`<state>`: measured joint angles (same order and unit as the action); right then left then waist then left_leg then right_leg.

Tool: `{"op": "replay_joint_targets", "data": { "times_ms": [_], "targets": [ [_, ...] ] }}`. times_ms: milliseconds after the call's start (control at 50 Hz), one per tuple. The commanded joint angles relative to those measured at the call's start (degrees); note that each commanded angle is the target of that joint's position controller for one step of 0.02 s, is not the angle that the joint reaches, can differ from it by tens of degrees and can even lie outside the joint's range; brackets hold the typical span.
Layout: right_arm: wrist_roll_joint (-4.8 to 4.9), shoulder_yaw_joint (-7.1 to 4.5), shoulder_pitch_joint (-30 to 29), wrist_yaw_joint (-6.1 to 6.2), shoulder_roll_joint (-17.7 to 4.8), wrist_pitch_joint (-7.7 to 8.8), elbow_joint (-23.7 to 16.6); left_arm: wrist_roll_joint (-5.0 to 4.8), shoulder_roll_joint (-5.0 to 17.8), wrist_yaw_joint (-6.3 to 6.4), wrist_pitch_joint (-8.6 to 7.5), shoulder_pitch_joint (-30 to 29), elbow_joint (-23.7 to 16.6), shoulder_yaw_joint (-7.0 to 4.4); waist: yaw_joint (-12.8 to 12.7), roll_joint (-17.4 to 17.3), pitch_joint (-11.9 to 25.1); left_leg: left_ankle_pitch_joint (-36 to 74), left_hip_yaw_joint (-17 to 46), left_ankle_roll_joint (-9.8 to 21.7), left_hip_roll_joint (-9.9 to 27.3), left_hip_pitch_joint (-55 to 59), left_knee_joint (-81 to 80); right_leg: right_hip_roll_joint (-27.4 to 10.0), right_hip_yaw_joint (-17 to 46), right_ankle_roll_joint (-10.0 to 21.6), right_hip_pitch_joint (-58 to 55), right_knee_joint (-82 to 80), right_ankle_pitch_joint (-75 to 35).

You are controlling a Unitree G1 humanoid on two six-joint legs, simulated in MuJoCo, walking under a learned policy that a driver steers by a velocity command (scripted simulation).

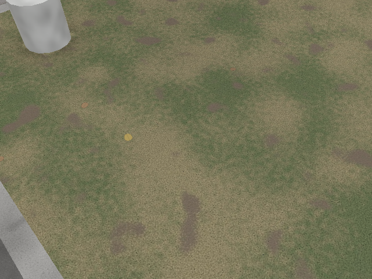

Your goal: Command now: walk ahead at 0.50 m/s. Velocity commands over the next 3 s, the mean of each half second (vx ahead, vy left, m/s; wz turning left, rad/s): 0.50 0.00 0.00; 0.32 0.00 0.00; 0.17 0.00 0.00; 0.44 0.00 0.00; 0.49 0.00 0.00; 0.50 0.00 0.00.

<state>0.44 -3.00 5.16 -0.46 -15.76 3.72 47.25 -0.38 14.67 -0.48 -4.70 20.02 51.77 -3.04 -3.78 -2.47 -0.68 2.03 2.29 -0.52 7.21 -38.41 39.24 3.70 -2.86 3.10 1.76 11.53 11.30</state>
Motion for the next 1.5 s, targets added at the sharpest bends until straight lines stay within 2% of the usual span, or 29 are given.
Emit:
{"op": "replay_joint_targets", "data": {
  "times_ms": [20, 120, 160, 180, 200, 220, 240, 280, 320, 400, 520, 640, 680, 720, 740, 760, 780, 800, 840, 920, 1000, 1080, 1120, 1140, 1180, 1260, 1340, 1440, 1500],
  "targets": [
    [0.40, -0.11, -6.78, -0.75, -2.56, 0.98, -4.78, -0.52, 9.98, 0.50, -0.23, 1.38, -1.35, -2.23, -0.53, 5.57, -3.28, 3.44, -1.67, 0.25, -1.77, 2.15, -5.72, -15.57, 6.50, 8.41, 2.05, -4.22, -11.75],
    [0.55, -0.82, -5.76, -2.00, -5.22, 1.70, -5.64, -0.91, 11.32, 1.06, 1.24, 0.96, 0.23, -2.93, 2.23, 7.18, -1.91, -5.38, -2.25, 3.73, -3.78, 6.82, -10.28, -19.01, 7.31, 6.27, -5.85, 2.96, -22.41],
    [0.21, -3.08, 8.46, -1.41, -9.19, 1.72, -1.22, -0.64, 10.05, 1.27, 1.86, -0.42, -0.13, -2.38, 9.12, 6.10, 6.82, -5.08, -4.59, 6.58, -6.30, 27.23, -11.43, -14.36, 3.52, 3.62, -1.73, 19.63, -34.46],
    [-0.40, -4.26, 18.55, -0.81, -13.61, 1.51, 0.69, 0.77, 7.19, 1.41, 1.86, 0.87, -1.50, -1.09, 11.83, -1.80, 15.69, -3.86, 8.22, 10.25, 4.69, 44.62, -9.97, -10.43, 0.63, 1.42, 10.19, 38.51, -17.59],
    [-0.30, -4.70, 20.18, -1.25, -16.38, 1.27, 1.90, 0.37, 0.36, 0.74, 0.58, 7.78, -1.55, 0.73, 7.58, -16.96, 21.23, -17.93, 35.32, 18.89, 14.89, 60.57, -18.11, 0.25, 3.29, -1.66, 32.22, 55.65, 19.95],
    [0.33, -3.11, 18.80, -1.37, -10.59, 1.43, 1.08, -0.87, 6.89, 0.41, -0.64, 3.62, -1.01, -0.63, 9.91, -9.62, 18.30, -25.73, 37.05, 16.94, 13.60, 58.42, -21.93, -2.79, 10.18, -0.78, 38.54, 61.87, 22.28],
    [0.20, -2.44, 14.32, -1.19, -8.63, 1.63, 0.28, -2.14, 9.34, 0.15, -1.45, -1.68, -2.69, -1.35, 9.25, -6.67, 10.61, -24.09, 29.10, 14.61, 12.06, 51.32, -22.98, -5.55, 9.02, 0.24, 41.79, 62.17, 16.93],
    [-0.64, -1.73, 7.54, -1.24, -6.22, 1.80, -0.83, -1.06, 8.49, 0.77, -1.45, -5.60, -3.17, -1.59, 6.16, -0.86, 3.43, -13.13, 18.75, 13.23, 8.21, 37.25, -25.99, -10.28, 7.09, -0.13, 37.85, 56.50, 7.93],
    [-1.18, -1.31, 6.35, -1.34, -4.81, 2.22, -0.55, -0.72, 6.59, 0.80, -0.23, -3.51, -2.51, -1.63, 3.62, -2.73, 3.06, -7.97, 13.95, 13.07, 6.14, 31.67, -28.93, -12.02, 7.43, -0.64, 32.38, 53.24, 4.54],
    [-0.66, -1.88, 9.03, -0.51, -7.17, 2.57, 1.39, 0.04, 5.31, 1.10, 1.05, -8.05, -3.93, -1.56, 3.72, -0.62, -0.08, -2.03, 8.55, 14.19, 5.79, 30.19, -32.50, -12.80, 6.60, -2.89, 36.77, 44.22, -2.64],
    [0.01, -1.81, 14.05, 0.62, -7.96, 1.77, 4.12, -0.12, 3.31, 0.12, 0.24, -18.66, -6.57, -0.77, 7.04, -0.68, -2.53, -0.95, 1.56, 11.64, 3.01, 32.28, -33.40, -10.16, 3.72, -3.54, 35.51, 25.71, -17.75],
    [0.52, -2.34, 18.13, 1.04, -8.90, 0.06, 7.27, -0.73, 4.11, -1.82, -0.66, -25.51, -9.63, -0.37, 8.05, -1.14, -4.38, 4.10, 2.14, 11.09, 7.61, 43.00, -28.40, -8.35, 3.50, -1.17, 36.84, 17.98, -12.03],
    [0.26, -2.56, 16.09, 1.39, -9.48, -0.62, 7.11, -0.10, 6.02, -2.06, -1.00, -21.03, -8.57, -1.15, 4.98, -2.74, -1.54, 20.24, 1.28, 9.17, 6.85, 44.42, -21.71, -5.70, 1.93, 0.45, 29.15, 16.15, -9.04],
    [-0.06, -1.91, 15.14, 1.69, -8.15, -1.11, 6.28, 1.19, 10.65, -1.55, -1.39, -6.37, -3.97, -3.22, -1.63, -1.22, 8.97, 26.81, -2.22, 5.00, 1.08, 38.12, -3.23, -5.86, 1.81, 3.73, 5.82, 15.08, -23.84],
    [-1.82, -0.45, 19.34, 1.44, -4.10, -0.44, 5.15, 2.38, 15.36, -1.04, -1.13, 0.51, -2.72, -4.02, -0.92, 9.35, 18.54, 0.73, -3.97, 1.57, -4.99, 19.96, 16.70, -19.81, 17.17, 10.09, -16.84, 20.54, -42.39],
    [-0.70, 0.74, 25.37, 0.94, -0.36, 0.33, 7.52, 1.20, 13.59, -1.12, -0.36, 1.55, -1.87, -3.38, 0.16, 19.49, 27.11, -40.17, 0.59, -0.99, -12.70, 7.77, 33.20, -29.46, 35.05, 18.65, -26.63, 15.56, -46.46],
    [0.75, -1.05, 21.82, 0.77, -7.16, 0.85, 7.68, 0.30, 10.39, -1.27, 0.12, -0.22, -2.55, -2.40, -1.36, 11.42, 23.91, -40.07, 6.81, -0.42, -9.63, 6.05, 37.55, -26.51, 30.56, 16.31, -19.93, 13.65, -41.37],
    [1.90, -1.31, 15.96, 0.91, -7.69, 0.82, 5.78, 0.30, 8.69, -0.95, 0.27, -5.75, -3.38, -1.75, -0.06, 9.56, 15.03, -37.09, 4.11, -0.09, -6.82, 2.85, 36.37, -24.13, 22.45, 13.93, -11.72, 12.38, -39.75],
    [0.40, -1.61, 12.92, 1.96, -6.27, -0.62, 5.59, 0.90, 5.32, -0.86, -0.12, -12.52, -3.65, -0.63, 3.64, 4.92, 7.33, -30.21, 1.98, -0.69, -2.20, 7.25, 27.86, -19.61, 14.63, 11.18, 3.51, 8.03, -37.18],
    [-0.37, -0.90, 15.15, 2.92, -1.97, -3.22, 6.10, 2.38, 5.19, -0.78, -0.39, -16.63, -2.01, -0.26, 7.54, 8.57, 6.63, -24.06, 0.53, -1.90, -1.79, 19.83, 13.04, -16.21, 7.38, 11.21, 15.75, 4.10, -38.27],
    [-0.57, -1.04, 10.64, 2.98, -3.49, -4.38, 5.53, 1.70, 7.24, 0.21, 0.89, -15.75, -0.19, -0.53, 5.89, 8.26, 7.68, -14.78, -0.32, -1.80, -2.34, 24.29, 1.85, -15.84, 7.09, 10.03, 15.59, 2.21, -21.88],
    [-1.38, -1.25, 7.79, 2.80, -3.47, -4.55, 5.75, 0.71, 5.32, 0.57, 2.18, -15.66, 1.30, 0.46, 6.25, 6.47, 2.81, -9.33, -1.44, -0.02, -3.29, 29.78, -11.16, -13.02, 8.35, 5.86, 18.60, 2.60, 4.79],
    [-1.84, -1.61, 6.74, 3.08, -6.97, -4.15, 5.10, 1.50, 3.57, 0.49, 2.21, -11.35, 2.71, 1.06, 3.82, 0.88, 0.97, 1.25, 3.32, 1.93, 1.54, 32.16, -15.79, -8.31, 6.40, 1.08, 19.68, 7.10, 9.78],
    [-0.84, -2.20, 4.75, 3.06, -9.37, -4.14, 5.82, 1.35, 3.12, 0.59, 2.42, -7.60, 3.19, 0.92, 0.30, -5.89, 0.83, -5.87, 3.37, 3.54, 1.20, 28.86, -15.27, -4.75, 3.18, -0.38, 17.89, 7.04, 8.15],
    [-0.98, -1.26, 4.09, 2.36, -4.20, -3.55, 6.65, 1.24, 4.57, 1.29, 3.34, -11.35, 3.12, 0.75, 2.71, -3.68, 0.14, -13.82, 2.17, 1.88, -1.27, 22.81, -17.67, -4.62, 1.65, -1.33, 11.33, 9.55, 3.17],
    [-0.36, -1.37, 5.61, 2.34, -4.69, -2.67, 8.79, 0.68, 4.79, 1.73, 4.23, -10.55, 4.55, 0.50, 3.23, -1.80, 2.52, -15.52, 0.13, 1.90, -3.30, 26.05, -15.51, -4.19, 0.85, -0.15, 10.71, 11.77, 6.55],
    [0.58, -1.62, 6.60, 2.54, -4.81, -1.78, 9.06, -0.57, 4.88, 1.54, 3.17, -10.56, 4.55, -0.07, 3.61, 0.13, -3.96, -35.46, 2.60, 5.73, -2.68, 20.89, -15.10, -5.38, 3.03, 2.61, 16.96, 13.37, 22.65],
    [1.22, -1.56, 6.79, 1.15, -3.71, 1.80, 8.54, -1.15, 5.77, 0.59, -0.22, -5.10, 6.04, -0.75, 2.24, 3.49, -2.51, -20.09, 2.07, 6.91, -3.39, 18.67, -6.21, -7.93, 8.30, 5.63, 12.13, 15.93, 12.98],
    [0.71, -0.98, 0.25, -0.37, -1.63, 3.62, 5.62, -1.55, 8.96, 0.34, -0.54, 6.44, 9.61, -1.92, -1.82, 11.79, 0.55, -11.59, -4.99, 3.39, -7.10, 0.81, 10.88, -18.25, 24.03, 11.41, -7.03, 11.89, -4.85]
  ]
}}
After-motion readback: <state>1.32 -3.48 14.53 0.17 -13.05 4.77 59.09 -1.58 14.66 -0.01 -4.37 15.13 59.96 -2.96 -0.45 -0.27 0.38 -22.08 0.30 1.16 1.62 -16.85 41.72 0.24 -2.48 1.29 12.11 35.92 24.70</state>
